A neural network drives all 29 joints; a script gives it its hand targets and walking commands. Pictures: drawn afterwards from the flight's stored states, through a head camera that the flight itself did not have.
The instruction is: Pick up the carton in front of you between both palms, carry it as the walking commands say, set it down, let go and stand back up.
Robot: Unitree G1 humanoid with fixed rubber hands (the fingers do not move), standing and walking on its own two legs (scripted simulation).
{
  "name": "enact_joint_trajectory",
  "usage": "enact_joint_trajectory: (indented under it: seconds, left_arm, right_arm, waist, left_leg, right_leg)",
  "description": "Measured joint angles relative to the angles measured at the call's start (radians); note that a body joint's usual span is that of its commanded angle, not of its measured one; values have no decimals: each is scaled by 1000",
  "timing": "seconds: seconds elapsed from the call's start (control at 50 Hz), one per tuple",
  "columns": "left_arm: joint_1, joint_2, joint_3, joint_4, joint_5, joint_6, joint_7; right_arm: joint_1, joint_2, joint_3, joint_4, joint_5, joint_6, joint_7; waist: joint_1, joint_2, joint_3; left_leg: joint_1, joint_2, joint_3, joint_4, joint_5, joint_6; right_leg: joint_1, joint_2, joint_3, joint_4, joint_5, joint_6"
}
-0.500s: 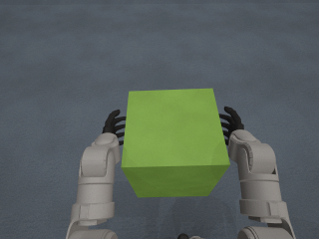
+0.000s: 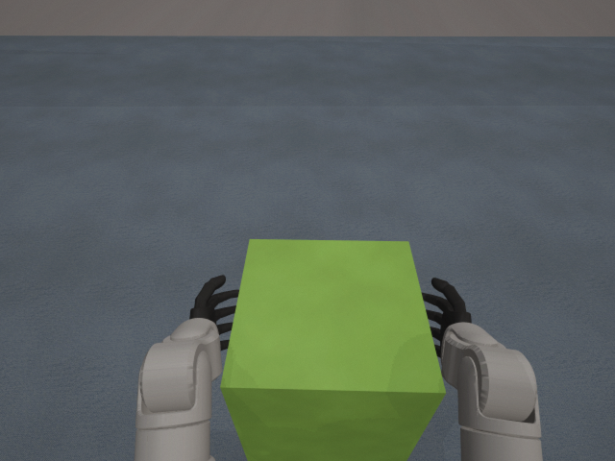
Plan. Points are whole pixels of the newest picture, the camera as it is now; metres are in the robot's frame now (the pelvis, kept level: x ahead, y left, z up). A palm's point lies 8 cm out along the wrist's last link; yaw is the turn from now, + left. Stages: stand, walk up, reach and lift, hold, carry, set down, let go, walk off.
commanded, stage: carry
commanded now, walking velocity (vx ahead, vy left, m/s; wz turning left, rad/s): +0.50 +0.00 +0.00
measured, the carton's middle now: (326, 357) +0.27 +0.00 +0.00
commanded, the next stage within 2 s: none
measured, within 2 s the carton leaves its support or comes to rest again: neither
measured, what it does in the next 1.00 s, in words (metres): walks ahead: right foot, then left foot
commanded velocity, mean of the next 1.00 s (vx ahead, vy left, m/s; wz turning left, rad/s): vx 0.50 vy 0.00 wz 0.00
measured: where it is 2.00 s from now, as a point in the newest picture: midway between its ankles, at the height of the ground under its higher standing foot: (308, 245)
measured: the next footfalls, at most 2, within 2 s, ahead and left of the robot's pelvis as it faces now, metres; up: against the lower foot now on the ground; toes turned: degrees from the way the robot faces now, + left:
right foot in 0.36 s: +0.40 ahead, -0.13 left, +0.00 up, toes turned -10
left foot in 0.86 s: +0.69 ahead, +0.11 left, +0.00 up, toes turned +14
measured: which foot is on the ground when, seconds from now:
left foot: down 0.00-0.36, up 0.38-0.84, down 0.86-1.00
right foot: up 0.00-0.34, down 0.36-0.88, up 0.90-1.00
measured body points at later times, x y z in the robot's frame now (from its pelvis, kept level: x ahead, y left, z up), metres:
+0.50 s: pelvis +0.30 -0.05 +0.00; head +0.29 -0.06 +0.45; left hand +0.56 +0.12 +0.06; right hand +0.58 -0.18 +0.05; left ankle +0.18 +0.07 -0.65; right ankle +0.36 -0.12 -0.74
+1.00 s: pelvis +0.61 +0.02 +0.00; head +0.61 +0.04 +0.45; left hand +0.88 +0.17 +0.06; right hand +0.88 -0.13 +0.07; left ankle +0.65 +0.10 -0.74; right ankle +0.50 -0.12 -0.64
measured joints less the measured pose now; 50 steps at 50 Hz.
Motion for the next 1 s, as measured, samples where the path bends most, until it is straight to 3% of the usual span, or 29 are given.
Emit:
enact_joint_trajectory:
  seconds: [0.18,0.32,0.38,0.44,0.5,0.62,0.76,0.82,0.86,0.9,0.94,1.0]
  left_arm:
    - [10,1,-23,-48,5,11,0]
    - [6,1,-10,-73,-1,28,0]
    - [-22,-3,-11,-39,-2,20,-1]
    - [-44,-6,-23,29,7,8,-1]
    - [-17,-3,-19,17,0,5,-2]
    - [21,1,-20,-60,-16,-16,-2]
    - [4,-1,-31,-118,-15,6,-3]
    - [-10,-2,-31,-114,-7,26,-4]
    - [-22,0,-21,-107,-2,37,-4]
    - [-31,6,-1,-79,-1,41,-4]
    - [-30,5,11,-54,1,46,-4]
    - [-22,-4,1,-47,9,41,-4]
  right_arm:
    - [13,-2,1,-55,-1,13,9]
    - [-5,0,11,-67,-14,34,15]
    - [-21,-7,-4,-63,-18,41,16]
    - [-22,-21,-23,-34,-14,45,16]
    - [-8,4,-28,-35,-24,40,15]
    - [14,-2,15,-90,-23,16,16]
    - [13,-2,11,-161,-18,34,16]
    - [3,-1,0,-157,-15,50,16]
    - [-16,1,-4,-135,-14,54,16]
    - [-39,5,1,-74,-19,42,17]
    - [-44,6,1,-36,-22,42,17]
    - [-21,3,-4,-42,-15,36,17]
  waist:
    - [8,15,-22]
    - [17,18,-40]
    - [26,55,-33]
    - [39,60,-2]
    - [40,44,30]
    - [46,28,44]
    - [34,23,12]
    - [35,16,-5]
    - [31,-1,-9]
    - [18,-27,0]
    - [14,-17,23]
    - [11,-4,53]
  left_leg:
    - [236,-3,-23,-200,-40,-29]
    - [389,9,-38,-178,-193,-88]
    - [355,62,-64,49,-330,-113]
    - [124,46,-159,522,-300,-92]
    - [-68,41,-162,690,-208,-65]
    - [-252,79,-140,467,-55,-79]
    - [-240,72,-83,141,95,-75]
    - [-178,51,-41,58,102,-60]
    - [-122,28,-6,27,93,-37]
    - [-125,18,16,109,35,2]
    - [-88,24,19,96,-5,11]
    - [-4,23,16,4,-4,0]
  right_leg:
    - [-183,-42,-50,-402,239,39]
    - [-108,-15,-122,-609,299,16]
    - [-47,17,-171,-621,297,-27]
    - [-25,16,-189,-573,211,-61]
    - [56,19,-192,-660,205,-49]
    - [222,32,-178,-822,191,-38]
    - [406,29,-165,-886,88,14]
    - [472,17,-154,-846,-1,49]
    - [471,-13,-138,-715,-101,70]
    - [345,-49,-80,-405,-106,60]
    - [187,-24,-16,-115,-93,40]
    - [4,-17,-7,18,-1,17]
